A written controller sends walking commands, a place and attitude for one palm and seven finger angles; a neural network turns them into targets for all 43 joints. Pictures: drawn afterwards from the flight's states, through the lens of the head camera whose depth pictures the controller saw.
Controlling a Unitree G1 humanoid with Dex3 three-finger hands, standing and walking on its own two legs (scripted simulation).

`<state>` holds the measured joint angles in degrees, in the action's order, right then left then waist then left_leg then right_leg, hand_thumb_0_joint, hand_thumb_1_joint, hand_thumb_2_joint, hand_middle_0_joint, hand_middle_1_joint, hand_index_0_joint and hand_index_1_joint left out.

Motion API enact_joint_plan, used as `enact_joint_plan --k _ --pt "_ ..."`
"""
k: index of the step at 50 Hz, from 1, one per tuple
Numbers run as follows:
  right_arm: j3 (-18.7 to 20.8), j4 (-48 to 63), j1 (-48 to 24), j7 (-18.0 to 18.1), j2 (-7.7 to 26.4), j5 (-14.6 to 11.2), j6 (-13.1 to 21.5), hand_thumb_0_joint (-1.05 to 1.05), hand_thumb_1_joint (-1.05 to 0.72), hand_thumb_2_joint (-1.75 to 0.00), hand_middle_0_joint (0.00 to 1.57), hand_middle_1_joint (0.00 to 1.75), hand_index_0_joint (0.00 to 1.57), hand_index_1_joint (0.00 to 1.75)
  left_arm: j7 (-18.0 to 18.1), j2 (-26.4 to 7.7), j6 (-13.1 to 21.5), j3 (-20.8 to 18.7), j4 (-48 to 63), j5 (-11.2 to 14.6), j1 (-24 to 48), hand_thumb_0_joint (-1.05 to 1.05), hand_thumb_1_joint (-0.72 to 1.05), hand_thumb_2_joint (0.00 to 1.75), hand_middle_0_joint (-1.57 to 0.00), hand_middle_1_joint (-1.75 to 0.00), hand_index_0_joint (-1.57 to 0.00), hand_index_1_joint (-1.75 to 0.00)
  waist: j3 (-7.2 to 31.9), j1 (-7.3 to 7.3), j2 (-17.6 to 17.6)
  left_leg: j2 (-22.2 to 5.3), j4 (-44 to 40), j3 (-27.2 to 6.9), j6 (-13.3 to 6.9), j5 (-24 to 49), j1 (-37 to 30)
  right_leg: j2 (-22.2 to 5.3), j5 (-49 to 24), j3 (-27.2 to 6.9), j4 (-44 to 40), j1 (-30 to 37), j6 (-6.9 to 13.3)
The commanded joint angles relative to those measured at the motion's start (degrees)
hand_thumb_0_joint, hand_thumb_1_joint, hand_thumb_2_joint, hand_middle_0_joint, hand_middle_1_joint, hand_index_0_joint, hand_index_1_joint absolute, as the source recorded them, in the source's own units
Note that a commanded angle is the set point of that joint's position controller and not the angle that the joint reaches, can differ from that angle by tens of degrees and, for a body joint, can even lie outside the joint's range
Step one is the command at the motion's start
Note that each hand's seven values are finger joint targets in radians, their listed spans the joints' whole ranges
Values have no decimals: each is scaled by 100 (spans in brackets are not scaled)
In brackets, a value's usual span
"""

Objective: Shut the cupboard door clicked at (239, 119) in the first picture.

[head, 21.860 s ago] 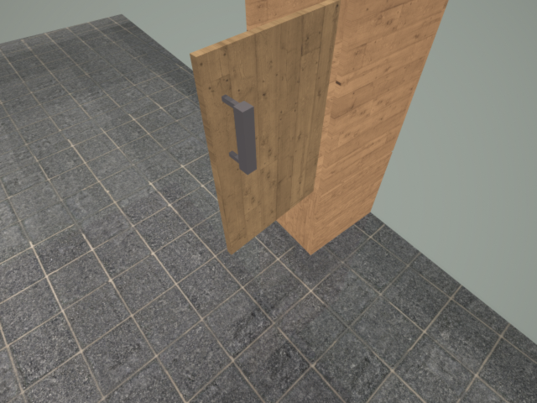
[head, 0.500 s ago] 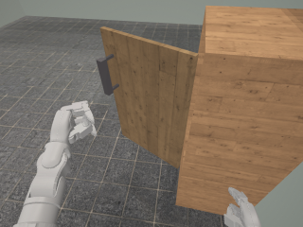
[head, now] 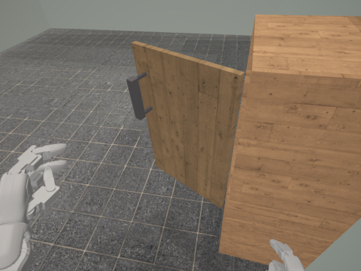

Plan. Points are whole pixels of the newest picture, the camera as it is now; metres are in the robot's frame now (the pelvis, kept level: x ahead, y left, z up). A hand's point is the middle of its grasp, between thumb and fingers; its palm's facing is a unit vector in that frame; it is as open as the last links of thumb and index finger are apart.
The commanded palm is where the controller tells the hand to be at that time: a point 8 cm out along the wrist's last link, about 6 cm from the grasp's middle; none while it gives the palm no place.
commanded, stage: draw the hand back to the body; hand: left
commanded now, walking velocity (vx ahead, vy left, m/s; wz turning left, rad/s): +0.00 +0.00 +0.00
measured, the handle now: (141, 96) +0.62 +0.20 +0.08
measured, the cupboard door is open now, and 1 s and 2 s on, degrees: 66 66 66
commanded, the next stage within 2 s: step back with the hand held close in 0.46 s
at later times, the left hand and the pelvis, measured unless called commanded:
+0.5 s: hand (43, 201) +0.18 +0.25 +0.16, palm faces +0.44 -0.81 -0.39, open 7.4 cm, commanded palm +0.13 +0.29 +0.17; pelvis -0.01 -0.01 +0.00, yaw +0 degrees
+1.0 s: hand (37, 198) +0.19 +0.27 +0.15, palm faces +0.34 -0.80 -0.49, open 7.4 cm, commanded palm +0.13 +0.31 +0.17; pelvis -0.02 +0.02 -0.01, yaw -2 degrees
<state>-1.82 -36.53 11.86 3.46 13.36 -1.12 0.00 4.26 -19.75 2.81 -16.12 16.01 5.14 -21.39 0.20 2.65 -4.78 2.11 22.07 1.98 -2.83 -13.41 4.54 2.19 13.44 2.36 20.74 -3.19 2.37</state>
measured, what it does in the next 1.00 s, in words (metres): stands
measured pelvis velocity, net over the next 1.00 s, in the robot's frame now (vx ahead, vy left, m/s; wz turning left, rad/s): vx -0.02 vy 0.02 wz -0.03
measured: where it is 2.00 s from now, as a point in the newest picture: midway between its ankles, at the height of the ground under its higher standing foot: outside the picture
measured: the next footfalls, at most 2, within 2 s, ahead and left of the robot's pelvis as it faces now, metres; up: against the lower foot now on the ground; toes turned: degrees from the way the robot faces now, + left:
none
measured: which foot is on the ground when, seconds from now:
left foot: down 0.00-1.00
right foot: down 0.00-1.00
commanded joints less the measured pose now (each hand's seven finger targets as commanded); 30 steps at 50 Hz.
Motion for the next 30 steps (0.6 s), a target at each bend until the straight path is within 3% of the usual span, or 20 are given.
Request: enact_joint_plan --k 1,4,9,12,14,15,21,24,26,27,29,30 --pt "254 1026 -923 38 546 1 441 0 -90 -90 20 30 20 30 171 -1224 457 -961 1672 -16 238 0 90 90 -28 -39 -28 -39 448 87 -5 -298 -224 -267 146 1456 -21 -220 -1170 -206 -231 -57 -103" --pt "283 1014 -903 49 551 -7 522 0 -90 -90 20 30 20 30 196 -1281 503 -1147 1794 4 -175 0 90 90 -20 -30 -20 -30 256 103 69 -312 -244 -278 145 1280 81 -221 -979 -217 -285 -151 -110" --pt "314 897 -838 84 608 0 632 0 -90 -90 20 30 20 30 226 -1042 536 -837 1570 -64 230 0 90 90 -20 -30 -20 -30 -50 -18 159 -299 -302 -277 99 830 52 -235 -517 -220 -376 -499 -124" --pt "324 874 -836 111 619 6 669 0 -90 -90 20 30 20 30 237 -1136 556 -911 1516 -64 241 0 90 90 -20 -30 -20 -30 79 23 347 -285 -302 -274 62 772 16 -241 -454 -246 -414 -431 -133" --pt "308 893 -872 115 578 14 672 0 -90 -90 20 30 20 30 239 -1106 568 -888 1617 -62 235 0 90 90 -20 -30 -20 -30 199 45 109 -267 -298 -247 63 806 -30 -257 -504 -265 -384 -348 -124" --pt "304 899 -863 114 574 22 685 0 -90 -90 20 30 20 30 254 -1170 578 -964 1659 -54 216 0 90 90 -20 -30 -20 -30 265 63 195 -263 -285 -261 64 871 -19 -255 -596 -264 -360 -278 -123" --pt "268 893 -903 94 527 37 685 0 -90 -90 20 30 20 30 243 -1206 551 -1035 1692 -54 154 0 90 90 -20 -30 -20 -30 173 87 -37 -264 -272 -219 89 965 23 -257 -717 -291 -403 -256 -117" --pt "262 903 -916 90 522 30 662 0 -90 -90 20 30 20 30 213 -1128 524 -992 1589 -35 58 0 90 90 -20 -30 -20 -30 30 85 -31 -283 -301 -210 92 956 48 -251 -696 -304 -432 -293 -117" --pt "278 911 -905 82 529 36 672 0 -90 -90 20 30 20 30 219 -1160 543 -1032 1645 -33 66 0 90 90 -20 -30 -20 -30 154 91 1 -278 -284 -205 86 978 14 -251 -726 -305 -425 -245 -120" --pt "284 894 -901 88 553 40 674 0 -90 -90 20 30 20 30 210 -1206 526 -1059 1601 -38 25 0 90 90 -20 -30 -20 -30 131 91 182 -291 -276 -217 76 1022 22 -242 -759 -304 -449 -251 -129" --pt "287 919 -892 81 545 40 669 0 -90 -90 20 30 20 30 208 -1155 537 -1029 1635 -33 24 0 90 90 -20 -30 -20 -30 176 92 103 -286 -282 -208 82 1078 13 -250 -827 -292 -389 -215 -126" --pt "376 1136 -852 63 734 -42 537 0 -90 -90 20 30 20 30 276 -1829 761 -1669 2023 -81 649 0 90 90 -20 -30 -20 -30 93 -72 20 -423 71 -359 -54 569 357 -590 -934 -996 -624 -696 -145"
